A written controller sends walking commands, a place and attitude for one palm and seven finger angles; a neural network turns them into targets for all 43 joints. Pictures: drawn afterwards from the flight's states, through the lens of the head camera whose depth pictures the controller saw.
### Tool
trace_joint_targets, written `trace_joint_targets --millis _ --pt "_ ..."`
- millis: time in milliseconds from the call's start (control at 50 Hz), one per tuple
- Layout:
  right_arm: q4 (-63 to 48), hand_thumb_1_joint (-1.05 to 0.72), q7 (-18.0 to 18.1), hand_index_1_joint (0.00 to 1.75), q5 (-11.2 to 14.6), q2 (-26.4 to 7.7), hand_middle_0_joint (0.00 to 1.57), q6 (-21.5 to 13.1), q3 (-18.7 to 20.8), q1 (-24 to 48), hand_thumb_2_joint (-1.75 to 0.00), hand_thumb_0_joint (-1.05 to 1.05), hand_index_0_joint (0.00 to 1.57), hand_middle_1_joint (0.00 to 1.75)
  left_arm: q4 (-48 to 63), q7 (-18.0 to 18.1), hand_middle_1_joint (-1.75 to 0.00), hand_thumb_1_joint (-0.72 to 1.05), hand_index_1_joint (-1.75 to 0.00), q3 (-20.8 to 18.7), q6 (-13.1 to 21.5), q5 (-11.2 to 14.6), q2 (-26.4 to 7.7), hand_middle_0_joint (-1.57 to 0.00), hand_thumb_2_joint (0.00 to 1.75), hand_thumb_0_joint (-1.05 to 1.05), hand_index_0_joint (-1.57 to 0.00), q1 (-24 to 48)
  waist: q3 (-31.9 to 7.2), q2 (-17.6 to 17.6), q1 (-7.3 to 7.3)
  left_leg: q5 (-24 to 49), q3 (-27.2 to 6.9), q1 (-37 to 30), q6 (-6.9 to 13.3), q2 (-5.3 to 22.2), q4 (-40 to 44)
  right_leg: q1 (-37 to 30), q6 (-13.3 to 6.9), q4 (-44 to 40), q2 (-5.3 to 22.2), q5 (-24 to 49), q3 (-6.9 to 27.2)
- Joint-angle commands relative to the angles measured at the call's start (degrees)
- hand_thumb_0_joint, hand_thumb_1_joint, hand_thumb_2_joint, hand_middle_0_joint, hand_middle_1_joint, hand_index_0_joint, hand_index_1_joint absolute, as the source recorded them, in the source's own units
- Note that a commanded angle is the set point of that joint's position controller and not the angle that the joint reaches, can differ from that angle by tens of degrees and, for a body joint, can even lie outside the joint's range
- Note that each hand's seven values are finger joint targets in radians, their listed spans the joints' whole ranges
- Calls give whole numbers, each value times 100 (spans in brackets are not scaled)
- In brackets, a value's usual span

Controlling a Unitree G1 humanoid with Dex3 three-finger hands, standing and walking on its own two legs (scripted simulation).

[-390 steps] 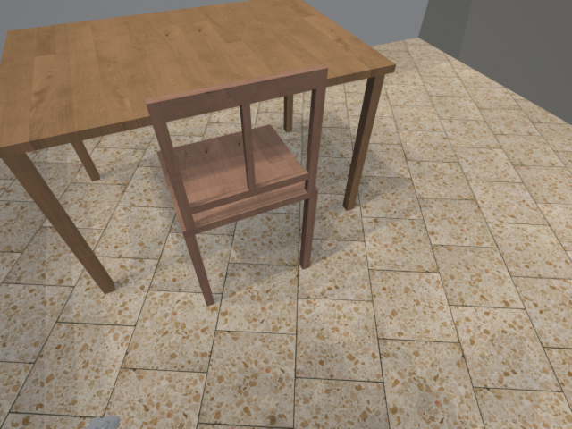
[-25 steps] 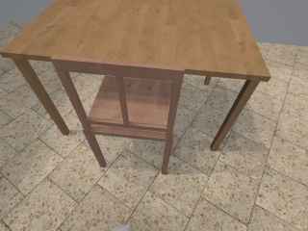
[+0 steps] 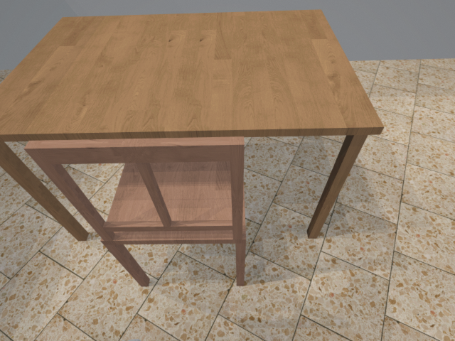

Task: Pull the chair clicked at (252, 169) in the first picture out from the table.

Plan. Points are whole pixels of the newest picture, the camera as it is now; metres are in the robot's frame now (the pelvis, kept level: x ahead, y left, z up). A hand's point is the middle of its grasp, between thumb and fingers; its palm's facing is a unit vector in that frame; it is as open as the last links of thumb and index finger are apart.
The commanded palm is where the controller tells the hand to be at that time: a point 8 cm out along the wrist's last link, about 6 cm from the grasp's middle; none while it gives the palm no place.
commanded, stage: come to a stop and stand still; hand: left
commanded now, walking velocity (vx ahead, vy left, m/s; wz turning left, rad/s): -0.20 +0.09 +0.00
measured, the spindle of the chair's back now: (156, 196) +0.45 +0.20 -0.08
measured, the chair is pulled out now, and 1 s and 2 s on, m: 0.00 0.00 0.00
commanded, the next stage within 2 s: look again from close up in 1.06 s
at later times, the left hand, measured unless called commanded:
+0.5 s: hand out of the picture -0.03 +0.26 -0.15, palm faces -0.04 -0.96 -0.26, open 7.4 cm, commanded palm none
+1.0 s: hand out of the picture -0.01 +0.21 -0.16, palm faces -0.04 -0.97 -0.23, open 7.3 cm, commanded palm none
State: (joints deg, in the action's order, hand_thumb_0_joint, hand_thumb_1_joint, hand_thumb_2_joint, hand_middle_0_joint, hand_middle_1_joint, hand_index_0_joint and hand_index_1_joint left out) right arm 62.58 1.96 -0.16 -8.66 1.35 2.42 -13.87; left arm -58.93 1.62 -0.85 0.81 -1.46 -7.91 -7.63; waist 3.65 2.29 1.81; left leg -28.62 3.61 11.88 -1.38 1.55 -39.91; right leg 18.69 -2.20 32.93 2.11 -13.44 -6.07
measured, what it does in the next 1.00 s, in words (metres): steps on the spot: left foot, then right foot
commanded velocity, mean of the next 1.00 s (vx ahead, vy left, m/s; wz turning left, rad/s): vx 0.05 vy -0.03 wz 0.00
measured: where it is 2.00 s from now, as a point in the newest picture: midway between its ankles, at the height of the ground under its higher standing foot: outside the picture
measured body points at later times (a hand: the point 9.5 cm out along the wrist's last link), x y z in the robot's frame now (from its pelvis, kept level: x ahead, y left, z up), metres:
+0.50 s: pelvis -0.06 +0.06 +0.00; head -0.05 +0.03 +0.45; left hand -0.02 +0.31 -0.13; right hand -0.03 -0.18 -0.16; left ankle -0.05 +0.13 -0.73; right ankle -0.08 -0.03 -0.70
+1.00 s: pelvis -0.04 +0.03 +0.01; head -0.03 +0.01 +0.46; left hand +0.00 +0.26 -0.14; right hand -0.05 -0.19 -0.16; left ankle -0.06 +0.15 -0.73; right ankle -0.08 -0.04 -0.73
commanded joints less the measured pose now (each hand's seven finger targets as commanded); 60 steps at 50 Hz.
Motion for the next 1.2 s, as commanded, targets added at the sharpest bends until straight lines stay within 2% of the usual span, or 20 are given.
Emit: trace_joint_targets --millis 0,80,120,140,180,220,240,280,360,380,480,520,560,600,660,720,780,820,920,1180 --pt "-261 -90 39 30 17 -286 20 57 129 -446 -90 0 20 30 177 176 -30 90 -30 -387 -94 -10 -1214 -20 90 0 -20 -527 -824 -1047 -270 -326 -267 687 -75 -28 -822 -1377 -1129 -809 1816 5177 1443" --pt "-249 -90 7 30 5 -168 20 66 144 -697 -90 0 20 30 312 155 -30 90 -30 -439 -181 -37 -1161 -20 90 0 -20 -235 -944 -965 -155 360 -127 280 -83 -93 -53 -986 -893 -911 1546 3404 1226" --pt "-171 -90 -6 30 -23 -151 20 9 120 -1038 -90 0 20 30 370 140 -30 90 -30 -431 -232 -4 -1105 -20 90 0 -20 -113 -923 -984 16 1366 -12 -458 -44 -87 1139 -369 -500 -750 1296 1864 1141" --pt "-619 -90 -18 30 36 -753 20 -135 215 -831 -90 0 20 30 404 364 -30 90 -30 -301 -165 99 -1124 -20 90 0 -20 -368 -1915 209 178 1867 161 -258 -31 362 1695 -1528 -256 354 1059 3016 945" --pt "-1182 -90 -8 30 -128 -902 20 -178 148 -14 -90 0 20 30 560 239 -30 90 -30 -153 -330 116 -679 -20 90 0 -20 -601 -1164 2039 -246 2095 -1149 209 502 1232 2156 -135 28 1020 133 -903 377" --pt "-1308 -90 28 30 -183 -1010 20 -132 121 59 -90 0 20 30 588 69 -30 90 -30 -187 -468 -35 -751 -20 90 0 -20 -469 134 1619 -143 865 -1451 1225 714 1319 2784 463 69 1873 -133 -1220 591" --pt "-1298 -90 34 30 -195 -967 20 -125 74 25 -90 0 20 30 559 8 -30 90 -30 -216 -446 -68 -754 -20 90 0 -20 -571 563 929 -221 548 -1451 1521 810 1275 2770 533 51 2076 -117 -1032 683" --pt "-1298 -90 -12 30 -224 -1022 20 -158 28 -178 -90 0 20 30 533 -87 -30 90 -30 -180 -353 -72 -651 -20 90 0 -20 -733 883 -79 -208 273 -1495 1505 999 1333 2836 710 25 2137 -140 -864 503" --pt "-1182 -90 44 30 -253 -1260 20 -242 79 -696 -90 0 20 30 724 -157 -30 90 -30 -161 -255 -73 -591 -20 90 0 -20 -713 484 0 -30 1098 -1851 147 1179 1645 2664 1152 28 1507 -66 -1235 522" --pt "-1145 -90 63 30 -250 -1235 20 -258 63 -743 -90 0 20 30 727 -174 -30 90 -30 -165 -250 -68 -581 -20 90 0 -20 -678 437 319 -4 1619 -1834 24 1190 1644 2605 1172 12 1512 -85 -1272 539" --pt "-1107 -90 73 30 -229 -1326 20 -224 99 -665 -90 0 20 30 721 -206 -30 90 -30 -160 -225 -33 -564 -20 90 0 -20 -992 -343 103 -62 2035 -1562 -249 1142 1557 2169 400 -44 496 -179 -1161 514" --pt "-1094 -90 33 30 -172 -1239 20 -204 43 -517 -90 0 20 30 630 -175 -30 90 -30 -138 -161 -37 -552 -20 90 0 -20 -1273 -473 -229 -217 1275 -1160 312 835 1166 1841 -563 -85 -755 -171 -459 647" --pt "-1117 -90 -21 30 -106 -791 20 -225 -98 -428 -90 0 20 30 545 -94 -30 90 -30 -123 -70 -53 -887 -20 90 0 -20 -1361 -286 -1372 -207 500 -94 1092 367 137 837 -938 -560 -1597 763 -895 2133" --pt "-977 -90 -84 30 -133 -628 20 -179 -130 -496 -90 0 20 30 563 -30 -30 90 -30 -133 -7 -2 -1085 -20 90 0 -20 -1126 -256 -1043 -76 83 -3 805 229 -118 126 -338 -1070 -2092 1293 -2040 2634" --pt "-795 -90 -130 30 -122 -596 20 -172 -135 -470 -90 0 20 30 523 -1 -30 90 -30 -149 69 6 -1022 -20 90 0 -20 -1012 234 -768 -52 448 -158 890 236 -49 21 -216 -1013 -2026 1055 -1210 2363" --pt "-517 -90 -112 30 -94 -419 20 -248 -221 -815 -90 0 20 30 440 -23 -30 90 -30 -115 115 28 -983 -20 90 0 -20 -881 270 -427 52 1040 -131 41 212 -99 1329 -38 -729 -1532 798 -347 1814" --pt "-376 -90 -36 30 -83 -622 20 -394 -258 -806 -90 0 20 30 328 -43 -30 90 -30 -55 134 78 -745 -20 90 0 -20 -1093 -48 346 -196 2608 -632 -178 394 373 1633 -454 -297 -818 172 664 1145" --pt "-393 -90 -16 30 -71 -619 20 -371 -293 -597 -90 0 20 30 195 -13 -30 90 -30 -31 105 87 -791 -20 90 0 -20 -1143 -20 434 -262 2695 -562 61 343 355 1591 -729 -262 -919 353 1080 1249" --pt "-313 -90 42 30 -11 -615 20 -298 -289 -660 -90 0 20 30 51 63 -30 90 -30 21 135 130 -852 -20 90 0 -20 -1207 -442 -387 -198 3179 -472 -239 214 372 1582 -1291 -199 -837 616 3122 1249" --pt "-120 -90 -1 30 -31 -615 20 -269 -288 -460 -90 0 20 30 23 74 -30 90 -30 66 77 95 -771 -20 90 0 -20 -1042 4 -331 -197 2585 -563 -401 284 429 2095 -935 -111 -1321 444 1435 1171"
